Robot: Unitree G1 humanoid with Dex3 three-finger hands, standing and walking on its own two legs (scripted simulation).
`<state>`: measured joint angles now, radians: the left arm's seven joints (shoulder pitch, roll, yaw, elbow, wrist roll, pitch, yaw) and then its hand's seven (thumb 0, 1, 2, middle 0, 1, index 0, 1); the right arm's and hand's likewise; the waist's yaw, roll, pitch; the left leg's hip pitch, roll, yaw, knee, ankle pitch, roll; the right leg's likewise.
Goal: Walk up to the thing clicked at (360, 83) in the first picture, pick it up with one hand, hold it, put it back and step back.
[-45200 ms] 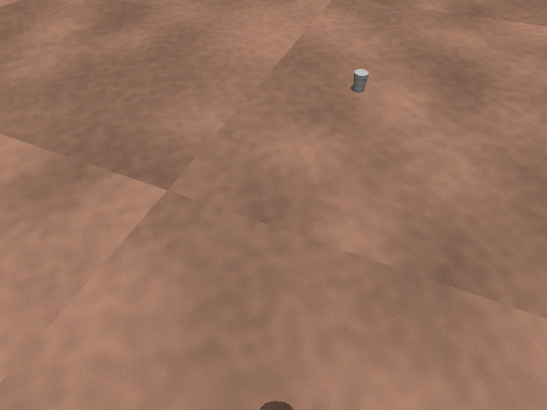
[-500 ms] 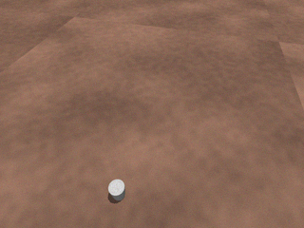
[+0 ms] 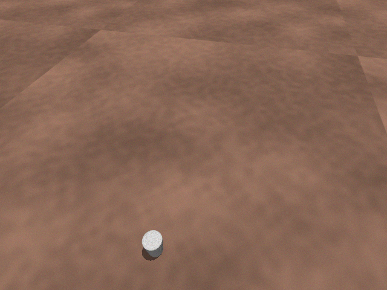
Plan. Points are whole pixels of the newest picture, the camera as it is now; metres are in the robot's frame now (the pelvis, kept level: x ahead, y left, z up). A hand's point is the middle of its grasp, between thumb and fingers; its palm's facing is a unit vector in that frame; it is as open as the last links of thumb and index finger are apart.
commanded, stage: stand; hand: left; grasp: from above
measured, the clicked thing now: (154, 245) +0.47 +0.23 -0.71
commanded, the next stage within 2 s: step back in 1.58 s
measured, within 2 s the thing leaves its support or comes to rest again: neither
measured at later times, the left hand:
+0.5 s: hand out of the picture +0.09 +0.23 -0.15, palm faces +0.02 -0.95 -0.32, open 7.3 cm
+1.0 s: hand out of the picture +0.09 +0.23 -0.15, palm faces +0.00 -0.94 -0.34, open 7.3 cm
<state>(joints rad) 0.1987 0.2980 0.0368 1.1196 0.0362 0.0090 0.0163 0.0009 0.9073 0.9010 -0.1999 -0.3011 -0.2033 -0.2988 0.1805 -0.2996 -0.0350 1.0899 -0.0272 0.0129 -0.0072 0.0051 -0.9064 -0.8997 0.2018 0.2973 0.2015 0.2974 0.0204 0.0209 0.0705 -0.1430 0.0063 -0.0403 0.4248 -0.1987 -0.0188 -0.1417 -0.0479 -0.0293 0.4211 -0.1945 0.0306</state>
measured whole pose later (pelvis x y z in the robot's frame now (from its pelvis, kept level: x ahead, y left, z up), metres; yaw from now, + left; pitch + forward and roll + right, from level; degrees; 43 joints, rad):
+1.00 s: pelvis +0.02 -0.01 +0.01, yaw -1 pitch -4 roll +0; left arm 0.11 0.32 0.03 1.15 0.02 0.00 0.00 0.00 0.91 0.90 -0.20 -0.30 -0.20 -0.30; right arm 0.12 -0.33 -0.01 1.13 -0.02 0.00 0.00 0.00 -0.91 -0.90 0.20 0.30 0.20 0.30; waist 0.01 0.02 0.07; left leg -0.09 0.03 -0.03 0.33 -0.18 -0.04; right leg -0.10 -0.02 -0.03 0.35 -0.18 0.01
